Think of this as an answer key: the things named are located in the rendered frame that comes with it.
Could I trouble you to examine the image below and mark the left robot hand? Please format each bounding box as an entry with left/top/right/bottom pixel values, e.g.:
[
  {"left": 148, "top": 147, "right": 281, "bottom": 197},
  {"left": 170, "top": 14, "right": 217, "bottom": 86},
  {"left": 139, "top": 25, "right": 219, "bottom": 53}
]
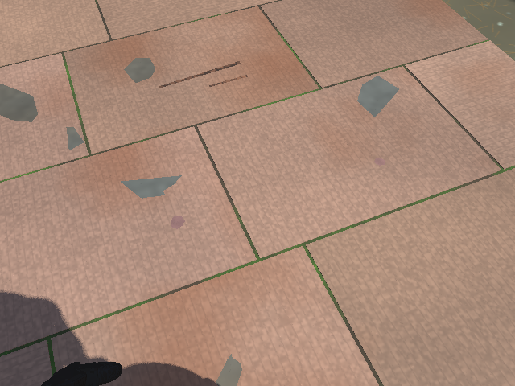
[{"left": 41, "top": 362, "right": 122, "bottom": 386}]

